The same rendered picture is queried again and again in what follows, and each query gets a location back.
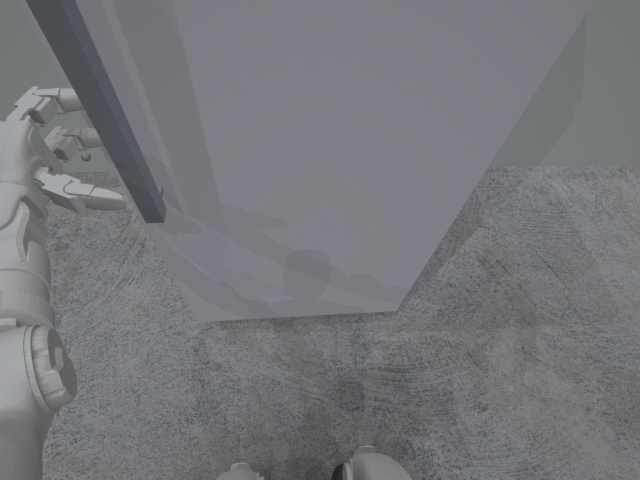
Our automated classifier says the fridge door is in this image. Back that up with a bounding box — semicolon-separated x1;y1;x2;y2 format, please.
18;0;594;322

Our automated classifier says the right robot thigh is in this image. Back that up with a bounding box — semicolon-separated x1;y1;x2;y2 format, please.
342;453;413;480

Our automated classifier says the left robot upper arm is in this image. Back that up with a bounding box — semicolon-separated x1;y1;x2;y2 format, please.
0;325;77;480

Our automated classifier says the robot left forearm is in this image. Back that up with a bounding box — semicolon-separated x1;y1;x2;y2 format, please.
0;183;55;333

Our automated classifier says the robot right shin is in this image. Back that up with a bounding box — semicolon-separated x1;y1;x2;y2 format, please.
351;446;376;460

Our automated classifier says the handle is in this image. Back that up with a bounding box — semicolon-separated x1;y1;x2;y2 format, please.
26;0;166;223

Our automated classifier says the robot left hand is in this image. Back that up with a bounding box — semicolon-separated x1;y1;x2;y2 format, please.
0;86;127;214

